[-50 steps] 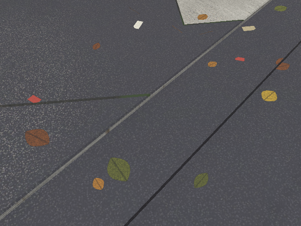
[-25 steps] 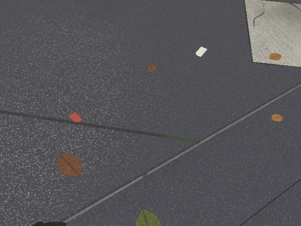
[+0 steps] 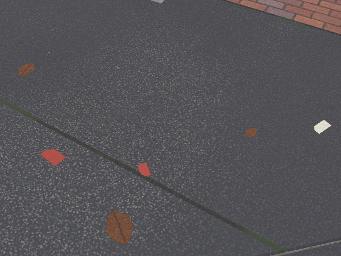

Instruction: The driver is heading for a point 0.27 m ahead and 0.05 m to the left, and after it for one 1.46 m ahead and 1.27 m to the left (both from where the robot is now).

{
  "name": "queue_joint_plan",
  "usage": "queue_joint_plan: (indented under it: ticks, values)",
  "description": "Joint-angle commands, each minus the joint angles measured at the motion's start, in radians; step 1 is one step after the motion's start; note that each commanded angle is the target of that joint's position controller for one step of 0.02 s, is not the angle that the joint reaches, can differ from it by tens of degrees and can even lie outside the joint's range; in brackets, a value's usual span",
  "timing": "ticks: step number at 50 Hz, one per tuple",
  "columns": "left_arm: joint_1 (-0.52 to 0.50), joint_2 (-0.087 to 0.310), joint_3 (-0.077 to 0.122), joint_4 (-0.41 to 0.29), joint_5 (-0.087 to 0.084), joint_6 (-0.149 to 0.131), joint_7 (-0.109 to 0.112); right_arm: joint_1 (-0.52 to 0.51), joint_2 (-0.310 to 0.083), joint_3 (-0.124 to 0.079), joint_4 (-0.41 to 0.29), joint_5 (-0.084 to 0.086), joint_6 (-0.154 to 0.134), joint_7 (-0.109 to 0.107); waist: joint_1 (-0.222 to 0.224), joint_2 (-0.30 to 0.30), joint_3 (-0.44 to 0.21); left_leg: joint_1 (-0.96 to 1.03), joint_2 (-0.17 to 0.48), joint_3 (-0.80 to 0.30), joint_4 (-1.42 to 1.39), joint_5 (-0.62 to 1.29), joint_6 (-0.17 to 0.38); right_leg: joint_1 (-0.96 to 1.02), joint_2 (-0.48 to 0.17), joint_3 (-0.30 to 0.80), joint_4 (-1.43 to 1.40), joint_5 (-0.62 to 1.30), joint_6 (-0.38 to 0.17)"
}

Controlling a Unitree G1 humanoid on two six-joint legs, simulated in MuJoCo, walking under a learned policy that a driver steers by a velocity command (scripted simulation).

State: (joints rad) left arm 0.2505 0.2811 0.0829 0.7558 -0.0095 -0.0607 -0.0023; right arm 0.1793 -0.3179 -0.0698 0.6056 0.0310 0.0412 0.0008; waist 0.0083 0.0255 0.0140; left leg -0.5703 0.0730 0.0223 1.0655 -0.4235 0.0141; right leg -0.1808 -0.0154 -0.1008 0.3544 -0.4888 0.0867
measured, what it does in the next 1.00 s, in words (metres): walks ahead, turning left: left foot, then right foot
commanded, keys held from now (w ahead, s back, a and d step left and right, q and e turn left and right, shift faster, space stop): w+q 0.06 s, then q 0.78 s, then no key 0.16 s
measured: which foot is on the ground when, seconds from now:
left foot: up 0.00-0.10, down 0.12-0.48, up 0.50-0.80, down 0.82-1.00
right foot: down 0.00-0.10, up 0.12-0.42, down 0.44-0.80, up 0.82-1.00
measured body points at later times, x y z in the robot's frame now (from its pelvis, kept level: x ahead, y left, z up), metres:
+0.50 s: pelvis +0.18 +0.01 +0.00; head +0.23 +0.03 +0.44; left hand +0.36 +0.30 -0.07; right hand +0.35 -0.26 -0.10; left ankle +0.06 +0.10 -0.72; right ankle +0.32 -0.08 -0.72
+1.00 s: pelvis +0.20 +0.04 +0.00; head +0.21 +0.09 +0.45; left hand +0.22 +0.37 -0.11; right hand +0.44 -0.13 -0.08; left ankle +0.16 +0.12 -0.73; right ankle +0.28 -0.10 -0.63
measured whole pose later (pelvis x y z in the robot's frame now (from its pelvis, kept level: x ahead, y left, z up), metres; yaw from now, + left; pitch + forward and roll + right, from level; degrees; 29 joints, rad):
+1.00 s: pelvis +0.20 +0.04 +0.00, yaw +33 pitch +1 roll -3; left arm 0.07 0.30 0.09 0.68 0.00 0.04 0.05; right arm 0.26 -0.24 -0.03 0.64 -0.02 0.02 -0.03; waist -0.03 -0.05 0.05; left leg -0.32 -0.02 -0.06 0.58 -0.28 0.04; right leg -0.61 -0.01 0.01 1.23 -0.35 0.07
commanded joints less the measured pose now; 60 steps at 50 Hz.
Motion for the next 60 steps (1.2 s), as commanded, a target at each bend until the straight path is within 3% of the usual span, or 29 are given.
queue_joint_plan:
  ticks: [1,4,5,6,7,8,9,10,12,14,17,22,23,24,25,27,29,34,38,40,41,42,43,45,48,52,57,59,60]
  values:
    - [-0.269,0.164,0.038,-0.120,-0.002,-0.036,-0.012,0.211,-0.079,-0.033,0.007,-0.004,0.012,0.007,-0.165,-0.167,-0.079,0.322,0.013,0.055,-0.132,0.052,0.011,-0.159,-0.214,0.072,-0.125,0.253,-0.180]
    - [-0.287,0.160,0.036,-0.107,-0.012,-0.036,-0.012,0.300,-0.084,-0.053,0.049,-0.007,0.016,0.007,-0.216,-0.112,-0.073,0.510,-0.043,0.126,-0.357,0.074,0.057,-0.190,-0.198,0.000,0.127,0.331,-0.178]
    - [-0.273,0.116,0.023,-0.103,-0.005,-0.027,-0.007,0.391,-0.102,-0.070,0.097,-0.016,0.011,0.007,-0.243,0.020,-0.058,0.616,-0.087,0.109,-0.491,0.072,0.096,-0.263,-0.119,-0.045,0.447,0.342,-0.159]
    - [-0.246,0.031,-0.004,-0.123,0.008,-0.015,-0.011,0.362,-0.146,-0.071,0.087,-0.033,-0.004,0.005,-0.174,0.251,0.057,0.595,0.053,-0.214,-0.590,0.081,0.196,-0.540,-0.021,-0.045,0.884,-0.063,-0.103]
    - [-0.165,0.010,-0.019,-0.186,0.002,-0.032,-0.010,0.211,-0.220,-0.050,-0.018,-0.028,-0.045,0.012,-0.030,0.335,0.027,0.499,0.255,-0.744,-0.833,0.127,0.380,-0.690,0.045,0.111,1.020,-0.103,-0.092]
    - [-0.191,0.081,-0.009,-0.209,-0.033,-0.047,-0.014,0.160,-0.196,-0.049,-0.039,-0.030,-0.071,0.020,-0.022,0.233,0.047,0.428,0.326,-0.817,-0.922,0.019,0.421,-0.702,0.005,0.165,1.035,-0.079,-0.090]
    - [-0.203,0.131,0.003,-0.204,-0.041,-0.052,-0.017,0.125,-0.151,-0.035,-0.037,-0.025,-0.085,0.020,-0.003,0.115,0.094,0.377,0.289,-0.686,-0.883,0.065,0.363,-0.684,-0.039,0.173,0.955,0.008,-0.087]
    - [-0.201,0.129,0.005,-0.185,-0.016,-0.046,-0.010,0.092,-0.144,-0.033,-0.038,-0.025,-0.086,0.013,0.008,0.057,0.088,0.360,0.233,-0.557,-0.835,0.204,0.306,-0.635,-0.064,0.165,0.888,0.073,-0.073]
    - [-0.221,0.127,0.010,-0.172,0.022,-0.032,-0.002,0.054,-0.158,-0.033,-0.048,-0.035,-0.083,-0.016,0.006,0.040,0.041,0.341,0.155,-0.363,-0.782,0.566,0.243,-0.521,-0.055,0.135,0.743,0.168,-0.046]
    - [-0.275,0.059,-0.013,-0.178,0.026,-0.020,-0.006,0.094,-0.153,-0.034,-0.030,-0.034,-0.077,-0.042,-0.014,0.018,-0.012,0.376,0.100,-0.255,-0.725,0.790,0.211,-0.446,-0.014,0.106,0.583,0.270,-0.033]
    - [-0.319,0.012,-0.033,-0.177,0.013,-0.007,-0.016,0.147,-0.147,-0.039,-0.009,-0.013,-0.044,-0.060,-0.049,0.056,-0.087,0.454,0.066,-0.213,-0.646,0.836,0.178,-0.375,0.050,0.086,0.390,0.363,-0.024]
    - [-0.279,0.064,-0.007,-0.169,0.004,0.002,-0.019,0.112,-0.143,-0.044,-0.018,0.006,-0.017,-0.058,-0.016,0.119,-0.095,0.466,0.064,-0.340,-0.549,0.665,0.120,-0.216,0.069,0.114,0.118,0.403,-0.050]
    - [-0.253,0.102,0.009,-0.161,0.029,-0.007,-0.017,0.131,-0.114,-0.038,-0.023,0.007,-0.019,-0.054,-0.018,0.054,-0.139,0.418,-0.008,-0.318,-0.456,0.667,0.078,-0.055,0.045,0.125,0.067,0.559,-0.097]
    - [-0.170,0.164,0.031,-0.151,0.045,-0.009,-0.014,0.163,-0.079,-0.024,-0.035,-0.002,-0.020,-0.047,-0.005,-0.072,-0.289,0.254,-0.058,-0.289,-0.257,0.518,0.017,0.270,-0.122,0.265,0.134,0.802,-0.207]
    - [-0.106,0.168,0.034,-0.141,0.034,0.010,-0.005,0.192,-0.025,-0.005,-0.030,-0.031,-0.025,-0.034,0.012,-0.249,-0.375,0.021,-0.146,-0.245,-0.049,-0.213,-0.031,0.499,-0.316,0.434,0.149,1.076,-0.317]
    - [-0.145,0.117,0.020,-0.163,0.032,0.026,0.012,0.136,-0.131,-0.039,-0.037,0.000,-0.012,-0.033,-0.003,-0.175,-0.307,-0.087,-0.082,-0.181,0.210,-0.217,-0.076,0.344,-0.419,0.559,0.048,0.785,-0.368]
    - [-0.243,0.035,-0.007,-0.169,0.019,0.036,0.026,0.118,-0.141,-0.049,-0.020,-0.002,0.018,-0.028,-0.034,-0.146,-0.161,-0.052,-0.021,-0.139,0.202,-0.118,-0.125,0.140,-0.293,0.317,0.029,0.662,-0.322]
    - [-0.302,0.108,0.017,-0.171,0.023,0.057,0.037,0.087,-0.036,-0.010,-0.037,-0.011,0.033,-0.007,-0.057,-0.195,-0.155,0.188,-0.011,-0.016,-0.110,-0.005,-0.097,-0.052,-0.218,0.079,0.016,0.579,-0.278]
    - [-0.312,0.146,0.032,-0.168,0.001,0.064,0.037,0.152,-0.081,-0.031,-0.015,-0.012,0.040,0.013,-0.101,-0.200,-0.179,0.389,-0.008,0.037,-0.350,0.125,-0.031,-0.096,-0.267,0.070,0.083,0.438,-0.240]
    - [-0.289,0.072,0.020,-0.145,-0.004,0.077,0.038,0.276,-0.097,-0.051,0.055,-0.020,0.039,0.008,-0.139,-0.031,-0.092,0.532,-0.056,0.003,-0.523,0.109,0.034,-0.282,-0.161,-0.026,0.359,0.176,-0.153]
    - [-0.257,0.023,0.010,-0.155,0.018,0.092,0.032,0.265,-0.178,-0.062,0.037,-0.040,0.021,-0.006,-0.092,0.256,0.019,0.536,0.131,-0.348,-0.610,0.348,0.124,-0.560,-0.051,-0.067,0.715,-0.175,-0.069]
    - [-0.274,0.034,0.008,-0.205,0.008,0.088,0.040,0.121,-0.249,-0.054,-0.061,-0.071,-0.008,-0.009,-0.041,0.290,-0.026,0.355,0.302,-0.668,-0.751,0.462,0.317,-0.596,0.019,0.109,0.892,-0.212,-0.036]
    - [-0.275,0.084,0.016,-0.216,-0.013,0.082,0.047,0.036,-0.247,-0.057,-0.084,-0.085,-0.028,-0.008,-0.028,0.245,-0.034,0.313,0.317,-0.635,-0.803,0.424,0.357,-0.582,0.017,0.146,0.986,-0.147,-0.030]
    - [-0.264,0.123,0.032,-0.181,0.001,0.080,0.059,-0.050,-0.149,-0.029,-0.077,-0.059,-0.039,-0.022,-0.008,0.131,-0.001,0.274,0.197,-0.486,-0.770,0.152,0.225,-0.565,-0.033,0.165,0.952,0.055,-0.033]
    - [-0.215,0.087,0.026,-0.155,0.015,0.087,0.052,-0.043,-0.064,0.007,-0.067,-0.051,-0.047,-0.044,0.008,0.127,-0.085,0.317,0.124,-0.330,-0.682,0.460,0.187,-0.450,-0.011,0.140,0.942,0.184,-0.009]
    - [-0.249,0.011,-0.012,-0.160,0.008,0.081,0.036,0.027,-0.053,0.007,-0.043,-0.048,-0.041,-0.051,-0.034,0.101,-0.137,0.473,0.115,-0.282,-0.622,0.648,0.185,-0.373,-0.026,0.127,0.615,0.122,0.001]
    - [-0.194,0.030,-0.010,-0.131,-0.009,0.083,0.019,0.011,-0.048,0.005,-0.029,-0.040,-0.021,-0.032,-0.041,0.137,-0.092,0.401,0.124,-0.332,-0.618,0.598,0.209,-0.171,-0.006,0.081,0.296,0.098,-0.009]
    - [-0.139,0.015,-0.018,-0.106,0.008,0.071,0.013,0.003,-0.015,0.015,-0.014,-0.027,-0.023,-0.030,-0.003,0.096,-0.079,0.340,0.076,-0.320,-0.610,0.489,0.149,-0.016,-0.008,0.088,0.029,0.370,-0.040]
    - [-0.114,0.055,-0.013,-0.104,0.028,0.065,0.014,0.030,0.008,0.020,-0.006,-0.044,-0.033,-0.027,-0.020,0.020,-0.100,0.293,0.021,-0.284,-0.568,0.355,0.091,0.076,-0.085,0.172,0.024,0.557,-0.065]
Velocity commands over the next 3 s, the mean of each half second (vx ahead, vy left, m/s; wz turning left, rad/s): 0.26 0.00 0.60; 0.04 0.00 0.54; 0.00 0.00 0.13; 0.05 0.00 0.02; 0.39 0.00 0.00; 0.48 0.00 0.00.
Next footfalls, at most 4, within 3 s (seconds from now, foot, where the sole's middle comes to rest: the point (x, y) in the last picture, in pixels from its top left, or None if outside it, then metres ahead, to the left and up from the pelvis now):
0.12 left None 0.10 0.10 -0.77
0.44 right None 0.36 -0.07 -0.75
0.82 left None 0.19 0.14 -0.77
1.20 right None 0.32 -0.06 -0.77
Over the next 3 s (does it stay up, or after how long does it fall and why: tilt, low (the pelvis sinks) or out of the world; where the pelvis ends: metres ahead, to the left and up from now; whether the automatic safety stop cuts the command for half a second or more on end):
stays up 0.61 0.32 0.05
